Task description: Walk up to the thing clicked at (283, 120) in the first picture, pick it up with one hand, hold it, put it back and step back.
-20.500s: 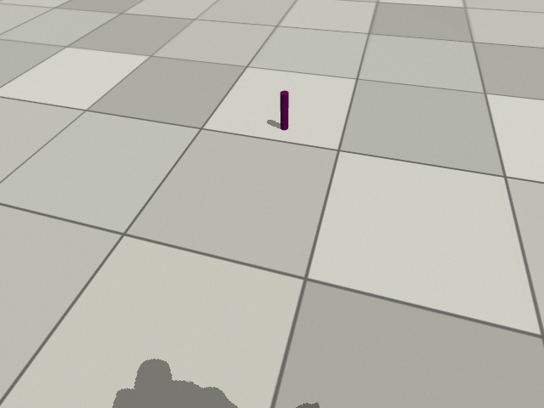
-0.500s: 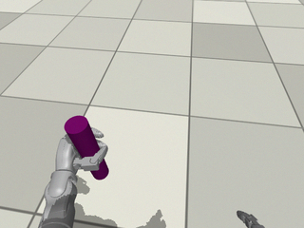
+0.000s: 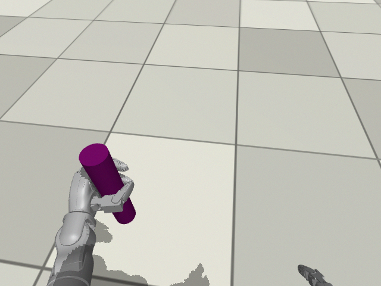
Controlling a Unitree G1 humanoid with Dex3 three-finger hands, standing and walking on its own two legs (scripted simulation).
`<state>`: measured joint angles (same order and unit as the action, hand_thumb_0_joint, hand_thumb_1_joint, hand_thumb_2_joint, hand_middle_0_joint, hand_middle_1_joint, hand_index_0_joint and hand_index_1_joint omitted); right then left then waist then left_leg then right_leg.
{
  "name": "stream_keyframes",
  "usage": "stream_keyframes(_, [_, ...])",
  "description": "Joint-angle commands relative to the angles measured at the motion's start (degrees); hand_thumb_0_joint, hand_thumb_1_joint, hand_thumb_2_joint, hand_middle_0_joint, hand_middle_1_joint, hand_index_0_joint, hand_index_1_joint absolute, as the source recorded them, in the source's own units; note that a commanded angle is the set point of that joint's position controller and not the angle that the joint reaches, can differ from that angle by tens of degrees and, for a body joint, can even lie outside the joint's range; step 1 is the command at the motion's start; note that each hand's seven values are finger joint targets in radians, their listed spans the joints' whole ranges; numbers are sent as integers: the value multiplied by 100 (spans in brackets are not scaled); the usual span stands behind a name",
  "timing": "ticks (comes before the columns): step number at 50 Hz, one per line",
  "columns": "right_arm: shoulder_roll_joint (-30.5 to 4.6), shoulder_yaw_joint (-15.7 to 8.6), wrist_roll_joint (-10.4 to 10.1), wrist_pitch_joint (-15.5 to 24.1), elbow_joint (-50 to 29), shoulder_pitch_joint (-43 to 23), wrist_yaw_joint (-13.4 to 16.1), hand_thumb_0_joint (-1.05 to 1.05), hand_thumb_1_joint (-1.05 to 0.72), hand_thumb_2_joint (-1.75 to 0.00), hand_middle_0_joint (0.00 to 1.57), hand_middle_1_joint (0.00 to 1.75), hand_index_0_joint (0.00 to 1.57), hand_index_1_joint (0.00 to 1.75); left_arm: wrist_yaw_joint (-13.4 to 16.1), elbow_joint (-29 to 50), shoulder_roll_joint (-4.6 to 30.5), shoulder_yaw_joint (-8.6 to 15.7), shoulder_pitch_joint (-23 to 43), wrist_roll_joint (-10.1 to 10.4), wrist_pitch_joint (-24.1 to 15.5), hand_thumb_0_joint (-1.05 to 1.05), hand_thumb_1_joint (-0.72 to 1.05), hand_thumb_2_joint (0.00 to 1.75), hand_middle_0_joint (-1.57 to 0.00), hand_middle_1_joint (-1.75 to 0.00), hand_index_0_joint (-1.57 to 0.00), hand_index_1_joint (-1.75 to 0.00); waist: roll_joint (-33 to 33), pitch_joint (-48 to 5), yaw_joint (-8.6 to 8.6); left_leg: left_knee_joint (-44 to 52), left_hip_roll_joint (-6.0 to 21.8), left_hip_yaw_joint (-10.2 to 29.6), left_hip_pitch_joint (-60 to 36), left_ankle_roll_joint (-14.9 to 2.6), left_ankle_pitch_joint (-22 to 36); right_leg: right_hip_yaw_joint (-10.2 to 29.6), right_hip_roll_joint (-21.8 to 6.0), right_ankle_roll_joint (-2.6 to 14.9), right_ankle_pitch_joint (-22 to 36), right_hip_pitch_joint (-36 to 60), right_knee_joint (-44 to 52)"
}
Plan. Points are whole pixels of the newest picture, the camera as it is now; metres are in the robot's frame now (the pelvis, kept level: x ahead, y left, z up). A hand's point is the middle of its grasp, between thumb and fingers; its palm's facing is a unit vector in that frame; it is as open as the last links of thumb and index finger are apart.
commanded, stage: hold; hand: left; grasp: from the side
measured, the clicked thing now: (112, 190) +0.33 +0.18 +0.03
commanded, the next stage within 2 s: crouch in 0.22 s
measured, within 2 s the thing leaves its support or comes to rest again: neither
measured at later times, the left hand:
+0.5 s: hand (116, 190) +0.33 +0.17 +0.04, palm faces +0.00 -1.00 -0.01, open 6.5 cm
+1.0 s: hand (133, 217) +0.36 +0.18 -0.17, palm faces -0.02 -1.00 -0.01, open 6.5 cm
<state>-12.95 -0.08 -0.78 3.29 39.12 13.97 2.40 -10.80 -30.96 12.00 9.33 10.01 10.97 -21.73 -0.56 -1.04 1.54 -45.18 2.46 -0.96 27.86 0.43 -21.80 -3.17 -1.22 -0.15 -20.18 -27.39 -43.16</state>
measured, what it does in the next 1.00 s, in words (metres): lowers itself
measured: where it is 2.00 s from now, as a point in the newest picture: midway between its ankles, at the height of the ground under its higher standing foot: outside the picture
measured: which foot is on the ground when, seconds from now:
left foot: down 0.00-1.00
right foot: down 0.00-1.00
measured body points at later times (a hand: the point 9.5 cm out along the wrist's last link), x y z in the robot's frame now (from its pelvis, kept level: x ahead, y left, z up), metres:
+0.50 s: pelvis +0.00 +0.00 +0.00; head +0.04 +0.00 +0.45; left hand +0.32 +0.22 +0.04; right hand +0.13 -0.25 -0.11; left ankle +0.01 +0.12 -0.71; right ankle +0.02 -0.12 -0.71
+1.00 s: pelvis -0.03 +0.00 -0.15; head +0.11 +0.03 +0.27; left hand +0.35 +0.23 -0.17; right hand +0.09 -0.27 -0.26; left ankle +0.01 +0.12 -0.71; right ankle +0.02 -0.12 -0.71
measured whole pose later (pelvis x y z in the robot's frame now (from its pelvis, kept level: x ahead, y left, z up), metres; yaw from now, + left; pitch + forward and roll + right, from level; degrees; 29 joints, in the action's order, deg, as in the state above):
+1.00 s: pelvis -0.03 +0.00 -0.15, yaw +0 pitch +28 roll -2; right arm -15.3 -0.3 2.8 4.8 39.2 11.4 -1.9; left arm -14.8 -54.0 15.9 15.4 24.6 9.4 -41.9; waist 0.3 -10.9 5.1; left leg -89.1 2.4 1.4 80.6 0.2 -36.1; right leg -3.6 -2.4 0.1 -34.6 -79.5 -86.7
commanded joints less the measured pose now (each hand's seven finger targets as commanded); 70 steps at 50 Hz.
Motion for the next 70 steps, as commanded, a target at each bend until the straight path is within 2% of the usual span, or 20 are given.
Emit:
stream_keyframes(1, [-774,-262,-23,242,-721,-271,83,0,-89,-90,20,30,20,30,21,1658,887,329,1919,190,-541,0,53,128,-132,-144,-134,-143,-180,-1552,-72,715,-174,50,-651,-63,993,66,132,107,1111,608,603])
stream_keyframes(2, [-780,-268,-6,263,-671,-187,84,0,-89,-90,20,30,20,30,6,1498,823,290,1928,197,-524,0,55,127,-131,-143,-133,-142,-62,-1652,18,671,-158,77,-670,-72,1078,54,138,95,1201,676,564])
stream_keyframes(9, [-755,-247,-18,257,-703,-238,110,0,-89,-90,20,30,20,30,44,1606,885,363,1764,194,-555,0,56,128,-133,-144,-135,-143,22,-1694,-44,609,-214,4,-662,-101,1117,123,87,60,1310,771,649])
stream_keyframes(12, [-706,-218,-12,278,-690,-265,112,0,-90,-90,20,30,20,30,64,1772,752,210,1926,198,-557,0,50,127,-133,-144,-134,-143,-167,-1593,-7,645,-196,22,-702,-80,1139,101,103,75,1320,682,606])
stream_keyframes(16, [-761,-260,-18,254,-688,-259,106,0,-90,-91,20,30,20,30,103,1752,967,422,1884,163,-567,0,57,132,-136,-147,-137,-147,-33,-1574,-55,667,-180,50,-633,-89,1111,75,114,84,1254,727,601])
stream_keyframes(18, [-741,-251,-8,274,-677,-259,101,0,-86,-90,20,30,20,30,72,1483,725,234,1701,154,-524,0,60,123,-136,-140,-138,-139,-89,-1505,11,647,-174,43,-659,-84,1119,83,116,82,1268,605,568])
stream_keyframes(20, [-786,-296,-5,256,-648,-223,100,0,-86,-90,20,30,20,30,45,1468,811,260,1730,122,-543,0,62,122,-134,-138,-136,-137,-50,-1587,29,597,-165,55,-680,-89,1247,73,125,82,1378,588,533])
stream_keyframes(28, [-795,-332,68,283,-561,-232,-35,0,-87,-90,20,30,20,30,-65,703,795,389,1961,106,-935,0,57,121,-132,-136,-133,-135,107,-1329,73,167,-181,70,126,-129,686,97,102,90,899,-99,153])
stream_keyframes(29, [-828,-364,77,302,-529,-164,-54,0,-86,-89,20,30,20,30,-80,473,641,323,1855,112,-997,0,56,120,-131,-136,-133,-135,148,-1468,115,25,-162,87,182,-118,745,91,114,104,948,-228,-38])
stream_keyframes(35, [-857,-392,180,342,-509,-66,-154,0,-87,-90,20,30,20,30,-192,-33,861,544,2412,83,-1705,0,51,120,-132,-138,-133,-137,57,-2018,199,-976,-217,151,1243,-119,332,170,100,124,590,-1219,-962])
stream_keyframes(41, [-1016,-354,276,378,-478,37,-272,0,-89,-90,20,30,20,30,-354,-706,1017,664,2832,71,-2316,0,47,123,-136,-140,-136,-140,-396,-3064,274,-2374,-206,360,2262,-84,628,77,110,202,470,-2952,-2488])
stream_keyframes(44, [-1079,-327,306,377,-487,68,-318,0,-89,-90,20,30,20,30,-409,-875,1221,836,2981,57,-2513,0,45,123,-136,-139,-136,-139,-473,-3636,207,-2974,-225,406,2801,-86,718,85,93,221,479,-3416,-3108])
stream_keyframes(47, [-1189,-335,355,322,-450,116,-372,0,-89,-90,20,30,20,30,-406,-902,1184,697,3321,-17,-2614,0,44,125,-136,-140,-136,-140,-785,-3888,243,-3324,-170,529,2961,-13,749,6,108,275,241,-4288,-3701])
stream_keyframes(50, [-1219,-337,374,286,-397,95,-387,0,-89,-91,20,30,20,30,-361,-1032,1413,982,3481,11,-2631,0,46,127,-134,-139,-134,-140,-672,-4291,255,-3887,-193,487,3484,-55,720,57,115,271,273,-4534,-4101])
stream_keyframes(51, [-1213,-325,392,264,-383,103,-402,0,-90,-91,20,30,20,30,-360,-1163,1345,938,3515,-3,-2625,0,48,127,-135,-140,-134,-141,-650,-4237,329,-3978,-205,499,3685,-57,595,62,105,273,208,-4645,-4214])
stream_keyframes(53, [-1183,-304,420,251,-341,94,-423,0,-90,-91,20,30,20,30,-276,-1166,1543,1181,3646,5,-2644,0,49,128,-133,-139,-133,-140,-352,-4378,303,-4364,-223,411,4290,-129,384,209,92,217,194,-4573,-4338])
stream_keyframes(55, [-1194,-315,457,244,-296,103,-461,0,-90,-91,20,30,20,30,-295,-1268,1511,1133,3977,-6,-2678,0,51,129,-133,-139,-132,-140,-328,-4453,459,-4689,-245,374,4801,-156,148,284,76,197,100,-4680,-4560])
stream_keyframes(59, [-1247,-312,515,232,-202,94,-528,0,-89,-91,20,30,20,30,-345,-1645,1779,1267,4374,-188,-2744,0,51,130,-132,-140,-132,-141,-425,-4517,575,-5171,-215,377,5197,-149,-226,200,83,229,-311,-5454,-5081])
stream_keyframes(65, [-1256,-184,623,181,-128,97,-614,0,-90,-91,20,30,20,30,-278,-2036,2226,1640,4700,-333,-2804,0,46,130,-130,-139,-130,-140,-666,-4654,508,-5791,-246,252,5993,-114,-609,165,73,238,-687,-5952,-5743])
stream_keyframes(70, [-1341,-178,649,157,-114,52,-644,0,-90,-91,20,30,20,30,-256,-1988,2302,1623,5196,-422,-2799,0,45,130,-131,-139,-130,-140,-873,-4670,627,-6143,-247,218,6315,-111,-1070,16,78,246,-975,-6553,-6194])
